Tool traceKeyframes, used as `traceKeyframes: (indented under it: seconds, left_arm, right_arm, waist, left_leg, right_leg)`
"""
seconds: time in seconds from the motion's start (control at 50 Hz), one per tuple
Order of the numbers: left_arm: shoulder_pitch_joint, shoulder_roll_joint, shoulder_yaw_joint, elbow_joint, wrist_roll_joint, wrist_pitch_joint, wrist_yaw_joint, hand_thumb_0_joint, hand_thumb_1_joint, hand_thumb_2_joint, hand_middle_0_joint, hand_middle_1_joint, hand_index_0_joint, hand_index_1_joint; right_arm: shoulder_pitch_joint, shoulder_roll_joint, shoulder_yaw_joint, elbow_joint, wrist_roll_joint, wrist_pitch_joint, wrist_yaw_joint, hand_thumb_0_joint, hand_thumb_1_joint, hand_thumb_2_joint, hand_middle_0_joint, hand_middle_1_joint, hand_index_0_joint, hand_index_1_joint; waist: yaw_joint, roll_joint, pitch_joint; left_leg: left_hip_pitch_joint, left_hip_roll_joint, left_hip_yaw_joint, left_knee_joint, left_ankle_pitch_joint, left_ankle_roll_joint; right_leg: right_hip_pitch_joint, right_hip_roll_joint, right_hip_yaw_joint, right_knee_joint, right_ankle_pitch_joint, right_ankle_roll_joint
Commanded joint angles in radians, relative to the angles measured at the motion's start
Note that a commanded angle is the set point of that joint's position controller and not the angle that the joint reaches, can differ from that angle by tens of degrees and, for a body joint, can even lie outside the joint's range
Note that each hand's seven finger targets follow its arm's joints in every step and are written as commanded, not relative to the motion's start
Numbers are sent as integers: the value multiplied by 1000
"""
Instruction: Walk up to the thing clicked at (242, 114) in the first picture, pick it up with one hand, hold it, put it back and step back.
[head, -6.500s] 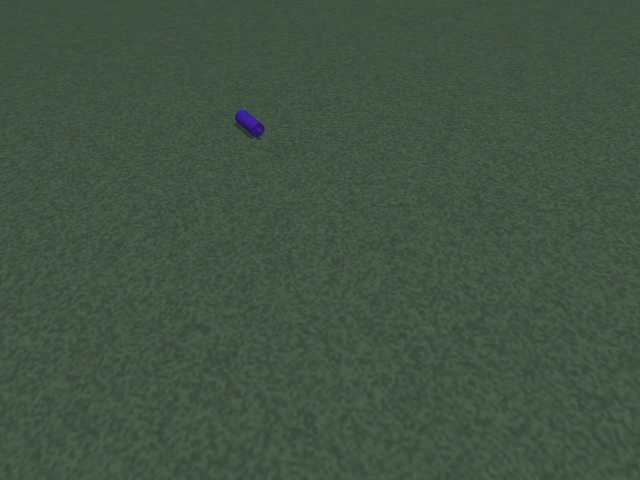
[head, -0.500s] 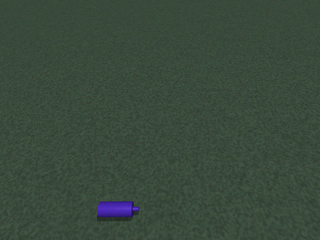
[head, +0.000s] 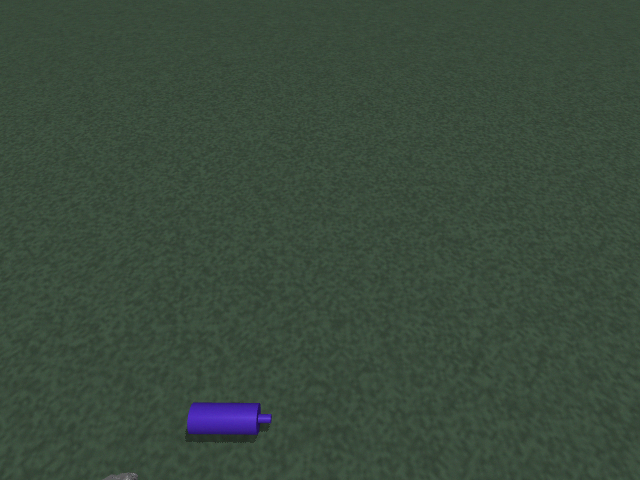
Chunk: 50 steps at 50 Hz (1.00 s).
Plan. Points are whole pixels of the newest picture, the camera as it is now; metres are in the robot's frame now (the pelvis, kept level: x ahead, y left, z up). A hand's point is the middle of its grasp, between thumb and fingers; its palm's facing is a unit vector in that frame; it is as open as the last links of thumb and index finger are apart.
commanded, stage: walk up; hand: left
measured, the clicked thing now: (231, 418) +0.42 +0.28 -0.73
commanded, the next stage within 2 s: stand in 0.80 s
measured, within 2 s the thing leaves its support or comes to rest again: neither
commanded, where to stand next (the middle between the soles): +0.04 -0.01 m, yaw +1 degrees
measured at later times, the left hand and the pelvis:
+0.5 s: hand out of the picture +0.07 +0.26 -0.15, palm faces +0.03 -0.94 -0.33, open 7.4 cm; pelvis -0.01 +0.00 +0.00, yaw +1 degrees
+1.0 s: hand out of the picture +0.07 +0.25 -0.14, palm faces +0.02 -0.94 -0.34, open 7.4 cm; pelvis -0.01 +0.00 +0.01, yaw +1 degrees
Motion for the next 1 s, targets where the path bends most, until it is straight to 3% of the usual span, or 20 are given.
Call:
traceKeyframes:
  seconds: [0.0, 0.14, 0.26, 0.48, 0.74, 0.76, 0.78, 0.84, 0.9, 0.98]
  left_arm:
    - [-30, 205, 42, -55, 5, -19, 14, 0, 900, 900, -200, -300, -200, -300]
    - [-40, 208, 45, -54, 10, -18, 12, 0, 900, 900, -200, -300, -200, -300]
    - [-41, 199, 47, -56, 9, -21, 12, 0, 900, 900, -200, -300, -200, -300]
    - [-15, 195, 50, -49, 11, -18, 11, 0, 900, 900, -200, -300, -200, -300]
    - [11, 190, 54, -47, 12, -20, 12, 0, 900, 900, -200, -300, -200, -300]
    - [12, 189, 53, -46, 12, -21, 13, 0, 900, 900, -200, -300, -200, -300]
    - [2, 185, 39, -36, 7, -28, 18, 0, 900, 900, -200, -300, -200, -300]
    - [10, 193, 40, -33, 3, -35, 23, 0, 900, 900, -200, -300, -200, -300]
    - [10, 189, 35, -23, 3, -37, 24, 0, 900, 900, -200, -300, -200, -300]
    - [5, 189, 30, -15, 7, -36, 24, 0, 900, 900, -200, -300, -200, -300]
  right_arm:
    - [-42, -226, -45, -62, 7, -23, -14, 0, -900, -900, 200, 300, 200, 300]
    - [-47, -223, -44, -63, 4, -16, -10, 0, -900, -900, 200, 300, 200, 300]
    - [-27, -211, -42, -54, 3, -15, -9, 0, -900, -900, 200, 300, 200, 300]
    - [-34, -209, -42, -47, -2, -13, -8, 0, -900, -900, 200, 300, 200, 300]
    - [-26, -201, -38, -53, 0, -14, -9, 0, -900, -900, 200, 300, 200, 300]
    - [-25, -198, -38, -54, 0, -13, -9, 0, -900, -900, 200, 300, 200, 300]
    - [-69, -194, -35, -53, 1, -8, -8, 0, -900, -900, 200, 300, 200, 300]
    - [-39, -202, -33, -45, 5, -5, -7, 0, -900, -900, 200, 300, 200, 300]
    - [-48, -203, -32, -37, 7, 0, -5, 0, -900, -900, 200, 300, 200, 300]
    - [-62, -198, -29, -32, 7, 5, -1, 0, -900, -900, 200, 300, 200, 300]
  waist:
    - [10, 62, -140]
    - [6, 22, -106]
    - [-1, 6, -115]
    - [6, 40, -80]
    - [12, 29, -103]
    - [11, 21, -108]
    - [12, 41, -68]
    - [4, 40, -118]
    - [3, 37, -137]
    - [2, 18, -120]
  left_leg:
    - [60, 85, -46, -63, 374, 84]
    - [39, 71, -43, -83, 257, 81]
    - [61, 65, -34, -91, 281, 68]
    - [27, 65, -56, -137, 204, 64]
    - [49, 68, -55, -130, 270, 61]
    - [57, 66, -50, -120, 286, 62]
    - [65, 93, -65, -133, 382, 50]
    - [88, 94, -56, -131, 433, 48]
    - [111, 100, -55, -141, 416, 46]
    - [112, 98, -57, -170, 341, 41]
  right_leg:
    - [33, -65, 38, -57, 290, -62]
    - [21, -62, 45, -99, 207, -61]
    - [27, -76, 57, -128, 227, -64]
    - [27, -61, 45, -144, 156, -57]
    - [48, -68, 38, -156, 210, -52]
    - [48, -71, 40, -160, 228, -51]
    - [18, -90, 57, -172, 326, -48]
    - [75, -94, 52, -168, 410, -42]
    - [87, -95, 53, -176, 402, -39]
    - [60, -87, 47, -203, 312, -37]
